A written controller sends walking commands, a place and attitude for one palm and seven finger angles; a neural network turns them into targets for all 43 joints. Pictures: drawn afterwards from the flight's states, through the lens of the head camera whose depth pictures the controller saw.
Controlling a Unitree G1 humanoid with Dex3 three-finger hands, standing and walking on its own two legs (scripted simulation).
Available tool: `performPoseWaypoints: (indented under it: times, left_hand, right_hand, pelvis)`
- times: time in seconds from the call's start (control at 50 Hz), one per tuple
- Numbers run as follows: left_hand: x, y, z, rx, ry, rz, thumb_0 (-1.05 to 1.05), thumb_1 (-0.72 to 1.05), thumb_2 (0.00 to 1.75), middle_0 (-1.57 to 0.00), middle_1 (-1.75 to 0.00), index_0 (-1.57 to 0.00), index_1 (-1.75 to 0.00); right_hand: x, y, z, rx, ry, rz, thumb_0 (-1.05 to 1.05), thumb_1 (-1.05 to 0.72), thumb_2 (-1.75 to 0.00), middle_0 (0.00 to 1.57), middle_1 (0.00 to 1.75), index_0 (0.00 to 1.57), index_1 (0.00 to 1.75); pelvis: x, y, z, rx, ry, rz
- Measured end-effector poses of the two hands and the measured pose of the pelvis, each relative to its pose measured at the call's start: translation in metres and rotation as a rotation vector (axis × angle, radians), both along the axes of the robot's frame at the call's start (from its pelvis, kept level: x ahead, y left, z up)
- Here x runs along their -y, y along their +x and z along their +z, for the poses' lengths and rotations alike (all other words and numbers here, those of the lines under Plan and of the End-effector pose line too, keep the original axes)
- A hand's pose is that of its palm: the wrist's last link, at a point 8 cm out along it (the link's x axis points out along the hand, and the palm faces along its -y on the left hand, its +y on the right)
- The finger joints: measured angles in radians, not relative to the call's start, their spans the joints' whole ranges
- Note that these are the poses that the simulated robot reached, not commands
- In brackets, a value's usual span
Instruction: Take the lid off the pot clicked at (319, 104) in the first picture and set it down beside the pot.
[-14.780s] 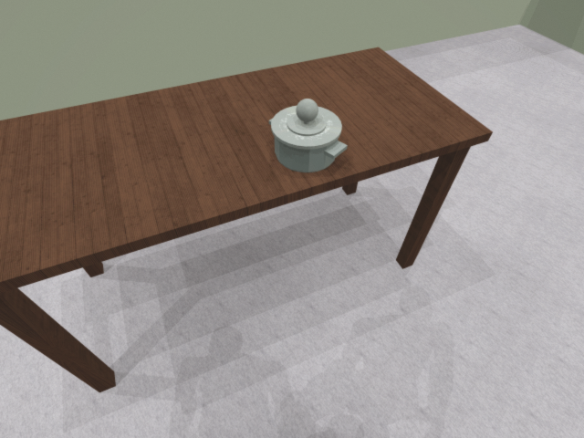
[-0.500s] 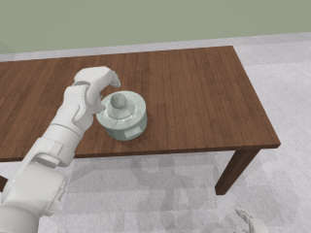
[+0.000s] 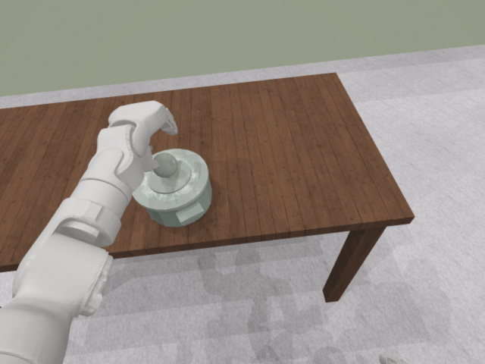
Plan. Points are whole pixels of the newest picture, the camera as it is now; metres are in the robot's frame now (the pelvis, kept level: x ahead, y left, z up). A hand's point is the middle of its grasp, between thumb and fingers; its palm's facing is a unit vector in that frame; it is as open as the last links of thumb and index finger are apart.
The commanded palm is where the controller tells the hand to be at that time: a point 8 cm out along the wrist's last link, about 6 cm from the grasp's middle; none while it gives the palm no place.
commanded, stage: move the open hand above the knob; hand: left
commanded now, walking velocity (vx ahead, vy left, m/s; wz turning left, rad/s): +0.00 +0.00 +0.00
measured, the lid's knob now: (164, 165) +0.49 +0.14 +0.04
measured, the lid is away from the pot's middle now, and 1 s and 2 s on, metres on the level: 0.00 0.00 0.00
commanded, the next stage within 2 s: lower the open fingers around the knob in 0.34 s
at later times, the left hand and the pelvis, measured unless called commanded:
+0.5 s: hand (156, 148) +0.46 +0.13 +0.12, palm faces -0.30 -0.07 -0.95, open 10.4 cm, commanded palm +0.45 +0.14 +0.18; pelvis +0.00 +0.00 +0.00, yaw +1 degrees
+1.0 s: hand (156, 164) +0.45 +0.14 +0.08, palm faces -0.34 -0.08 -0.94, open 10.4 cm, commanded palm +0.45 +0.15 +0.14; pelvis +0.00 +0.00 +0.00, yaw +0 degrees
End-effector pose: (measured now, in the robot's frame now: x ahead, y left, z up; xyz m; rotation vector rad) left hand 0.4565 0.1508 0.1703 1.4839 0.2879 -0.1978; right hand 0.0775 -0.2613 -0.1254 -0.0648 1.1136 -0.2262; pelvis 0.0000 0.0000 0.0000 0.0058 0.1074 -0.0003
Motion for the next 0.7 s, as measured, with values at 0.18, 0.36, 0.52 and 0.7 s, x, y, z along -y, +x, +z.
performPoseWaypoints:
  times: [0.18,0.36,0.52,0.7]
  left_hand:
    - [-0.002,-0.006,-0.001,0.003,0.009,-0.007,0.0,-0.33,1.43,-0.82,-0.09,-0.82,-0.08]
    - [0.006,-0.006,0.004,0.018,0.011,-0.014,0.0,-0.33,1.43,-0.83,-0.09,-0.82,-0.08]
    - [0.013,-0.003,0.002,0.006,0.012,-0.007,0.0,-0.33,1.43,-0.83,-0.09,-0.82,-0.08]
    - [0.016,-0.006,-0.011,-0.015,0.002,-0.024,0.0,-0.33,1.43,-0.82,-0.09,-0.82,-0.08]
  right_hand:
    - [-0.002,0.025,0.004,0.043,0.001,0.039,0.01,-0.91,-0.89,0.19,0.3,0.2,0.3]
    - [-0.012,0.043,0.004,0.079,0.024,0.073,0.0,-0.91,-0.89,0.19,0.3,0.2,0.3]
    - [-0.016,0.039,0.002,0.066,0.035,0.069,0.0,-0.9,-0.89,0.2,0.3,0.2,0.3]
    - [-0.008,0.023,0.0,0.028,0.02,0.041,0.01,-0.9,-0.89,0.2,0.3,0.2,0.3]
  pelvis:
    - [0.0,0.0,-0.001,0.001,-0.001,0.014]
    - [0.0,-0.001,-0.001,-0.004,0.0,0.02]
    - [0.001,-0.001,-0.001,-0.006,0.001,0.016]
    - [0.002,0.0,-0.001,-0.006,0.001,0.008]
